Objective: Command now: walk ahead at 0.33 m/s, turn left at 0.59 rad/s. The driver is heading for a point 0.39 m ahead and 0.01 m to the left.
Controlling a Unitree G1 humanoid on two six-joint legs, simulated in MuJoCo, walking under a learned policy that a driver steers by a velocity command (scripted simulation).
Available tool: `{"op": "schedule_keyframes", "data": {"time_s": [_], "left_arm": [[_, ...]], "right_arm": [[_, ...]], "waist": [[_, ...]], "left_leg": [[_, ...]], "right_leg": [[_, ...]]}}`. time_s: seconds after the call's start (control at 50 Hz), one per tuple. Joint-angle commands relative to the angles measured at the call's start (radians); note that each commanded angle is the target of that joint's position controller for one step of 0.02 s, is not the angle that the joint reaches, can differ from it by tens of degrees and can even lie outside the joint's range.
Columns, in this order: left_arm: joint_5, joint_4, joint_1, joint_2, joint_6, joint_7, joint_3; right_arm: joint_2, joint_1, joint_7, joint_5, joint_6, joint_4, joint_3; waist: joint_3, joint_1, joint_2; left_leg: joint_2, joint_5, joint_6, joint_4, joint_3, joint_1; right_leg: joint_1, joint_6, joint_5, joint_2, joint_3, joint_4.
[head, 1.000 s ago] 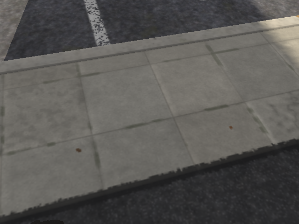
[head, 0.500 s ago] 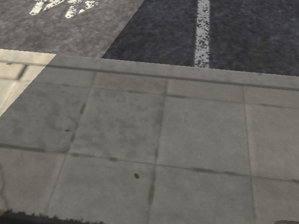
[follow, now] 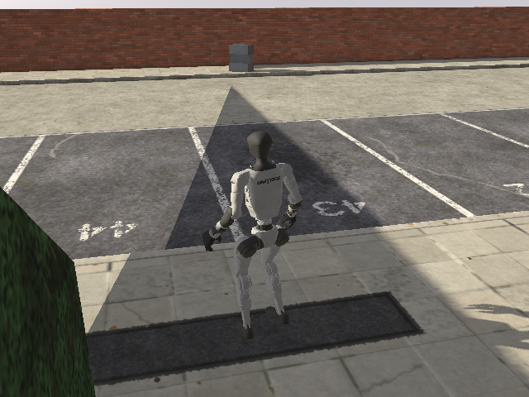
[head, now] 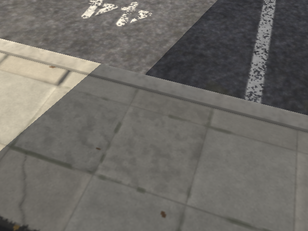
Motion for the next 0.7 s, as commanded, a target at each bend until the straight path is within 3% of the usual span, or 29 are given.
{"op": "schedule_keyframes", "data": {"time_s": [0.02,0.06,0.08,0.1,0.12,0.14,0.16,0.18,0.22,0.26,0.34,0.4,0.46,0.48,0.5,0.52,0.54,0.56,0.58,0.6,0.62,0.64,0.66,0.7], "left_arm": [[-0.012,-0.068,0.015,0.093,-0.037,-0.008,0.032],[-0.015,-0.033,0.119,0.098,-0.047,-0.008,0.045],[-0.002,-0.016,0.217,0.153,-0.049,-0.001,0.060],[0.030,-0.009,0.253,0.237,-0.045,-0.005,0.075],[0.038,-0.023,0.189,0.231,-0.053,-0.008,0.080],[0.019,-0.041,0.136,0.170,-0.056,0.001,0.065],[0.006,-0.048,0.113,0.136,-0.056,0.007,0.054],[0.002,-0.046,0.113,0.123,-0.054,0.011,0.049],[0.013,-0.034,0.150,0.115,-0.060,0.016,0.043],[0.019,-0.020,0.185,0.116,-0.064,0.015,0.043],[0.017,0.007,0.221,0.139,-0.056,0.010,0.047],[0.001,0.041,0.267,0.159,-0.050,0.004,0.050],[-0.024,0.074,0.291,0.185,-0.041,-0.005,0.056],[-0.030,0.085,0.286,0.195,-0.035,-0.007,0.058],[-0.033,0.093,0.281,0.209,-0.030,-0.006,0.061],[-0.037,0.098,0.266,0.213,-0.027,-0.002,0.060],[-0.032,0.092,0.271,0.195,-0.035,0.003,0.051],[0.015,0.043,0.263,0.123,-0.050,0.002,0.023],[0.019,0.050,0.403,0.045,-0.062,-0.016,-0.012],[-0.012,0.078,0.316,0.158,-0.062,-0.015,0.022],[-0.036,0.041,0.222,0.159,-0.058,-0.014,0.024],[-0.024,0.045,0.199,0.132,-0.055,-0.002,0.018],[-0.010,0.049,0.195,0.127,-0.045,0.007,0.021],[-0.005,0.075,0.261,0.095,-0.015,0.013,0.019]], "right_arm": [[-0.163,-0.022,-0.001,0.005,-0.008,-0.072,-0.045],[-0.129,-0.044,-0.002,0.009,-0.001,-0.077,-0.034],[-0.067,-0.044,-0.004,0.011,-0.002,-0.083,-0.017],[-0.034,-0.054,-0.001,0.021,-0.015,-0.124,-0.009],[-0.103,-0.083,0.004,0.011,-0.031,-0.141,-0.024],[-0.138,-0.062,0.010,0.008,-0.033,-0.119,-0.037],[-0.138,-0.026,0.012,0.003,-0.030,-0.089,-0.042],[-0.129,-0.015,0.016,-0.001,-0.031,-0.079,-0.042],[-0.091,-0.038,0.025,0.002,-0.036,-0.079,-0.033],[-0.068,-0.066,0.028,0.008,-0.038,-0.084,-0.025],[-0.045,-0.143,0.042,0.011,-0.041,-0.104,-0.013],[-0.004,-0.224,0.061,0.013,-0.052,-0.125,0.008],[-0.009,-0.259,0.077,0.017,-0.061,-0.138,0.012],[-0.020,-0.251,0.079,0.012,-0.063,-0.139,0.008],[-0.044,-0.205,0.078,0.004,-0.066,-0.130,-0.004],[-0.080,-0.073,0.074,-0.003,-0.068,-0.092,-0.026],[-0.128,0.062,0.061,-0.009,-0.065,-0.049,-0.048],[-0.208,0.208,0.035,-0.021,-0.051,-0.023,-0.063],[-0.260,0.168,0.032,-0.035,-0.049,-0.032,-0.053],[-0.178,0.163,0.036,-0.030,-0.048,-0.040,-0.040],[-0.144,0.106,0.039,-0.021,-0.053,-0.019,-0.023],[-0.114,0.051,0.040,-0.007,-0.058,-0.006,-0.016],[-0.093,-0.002,0.041,-0.004,-0.061,-0.005,-0.010],[-0.077,-0.068,0.043,-0.023,-0.069,0.005,-0.007]], "waist": [[-0.097,0.033,0.156],[-0.066,0.100,0.122],[-0.091,0.127,0.000],[-0.053,0.109,-0.215],[0.035,0.082,-0.215],[0.061,0.063,-0.180],[0.053,0.051,-0.157],[0.049,0.052,-0.149],[0.053,0.071,-0.128],[0.052,0.089,-0.120],[0.072,0.122,-0.120],[0.104,0.152,-0.110],[0.126,0.141,-0.110],[0.121,0.122,-0.119],[0.075,0.082,-0.137],[-0.017,-0.002,-0.132],[-0.111,-0.066,-0.116],[-0.276,-0.104,0.044],[-0.481,-0.011,0.272],[-0.494,-0.079,0.114],[-0.320,-0.055,0.121],[-0.221,-0.018,0.053],[-0.160,0.014,0.050],[-0.139,0.077,0.075]], "left_leg": [[0.228,-0.475,0.144,-0.201,-0.347,0.033],[0.164,-0.524,0.087,-0.126,-0.312,-0.100],[0.088,-0.542,0.020,0.118,-0.198,-0.239],[-0.029,-0.459,-0.011,0.357,-0.015,-0.451],[0.072,-0.359,-0.025,0.496,-0.032,-0.532],[0.093,-0.276,-0.039,0.548,-0.029,-0.544],[0.105,-0.219,-0.060,0.584,-0.009,-0.526],[0.116,-0.169,-0.075,0.616,0.007,-0.517],[0.136,-0.076,-0.092,0.674,0.041,-0.492],[0.152,-0.015,-0.105,0.661,0.056,-0.490],[0.178,0.065,-0.121,0.475,0.096,-0.451],[0.177,0.073,-0.103,0.300,0.147,-0.363],[0.162,-0.008,-0.055,0.169,0.190,-0.276],[0.142,-0.041,-0.033,0.124,0.206,-0.221],[0.105,-0.051,-0.009,0.085,0.228,-0.117],[0.067,0.038,0.025,0.007,0.248,0.074],[0.065,0.188,0.048,-0.026,0.226,0.320],[0.278,0.547,0.105,0.072,-0.024,0.680],[0.572,0.677,0.306,0.024,-0.449,0.885],[0.522,0.691,0.281,-0.012,-0.365,0.775],[0.467,0.749,0.245,-0.022,-0.191,0.656],[0.407,0.686,0.205,-0.056,-0.119,0.518],[0.374,0.636,0.188,-0.099,-0.073,0.400],[0.342,0.625,0.187,-0.176,0.005,0.212]], "right_leg": [[0.143,-0.029,-0.004,0.031,-0.038,-0.126],[0.347,-0.071,0.069,-0.004,-0.038,-0.310],[0.495,-0.126,-0.056,-0.179,0.129,-0.390],[0.528,-0.224,-0.342,-0.363,0.462,-0.511],[0.440,-0.272,-0.437,-0.417,0.556,-0.548],[0.429,-0.251,-0.399,-0.374,0.468,-0.549],[0.439,-0.214,-0.309,-0.323,0.370,-0.546],[0.440,-0.193,-0.223,-0.295,0.294,-0.549],[0.411,-0.184,-0.057,-0.263,0.155,-0.568],[0.415,-0.190,0.042,-0.251,0.065,-0.575],[0.442,-0.196,0.186,-0.249,-0.060,-0.580],[0.434,-0.204,0.223,-0.263,-0.107,-0.593],[0.469,-0.208,0.312,-0.295,-0.127,-0.581],[0.484,-0.199,0.475,-0.297,-0.140,-0.537],[0.500,-0.184,0.748,-0.290,-0.162,-0.448],[0.492,-0.153,0.966,-0.262,-0.204,-0.290],[0.384,-0.111,0.968,-0.221,-0.241,-0.108],[0.107,-0.057,0.426,-0.154,-0.239,0.211],[-0.139,-0.004,-0.355,-0.013,-0.118,0.531],[-0.123,-0.004,-0.324,-0.049,0.006,0.598],[-0.192,-0.010,-0.272,-0.085,-0.027,0.580],[-0.193,-0.010,-0.197,-0.113,-0.047,0.510],[-0.155,-0.002,-0.137,-0.128,-0.053,0.460],[0.003,0.015,-0.045,-0.125,-0.061,0.420]]}}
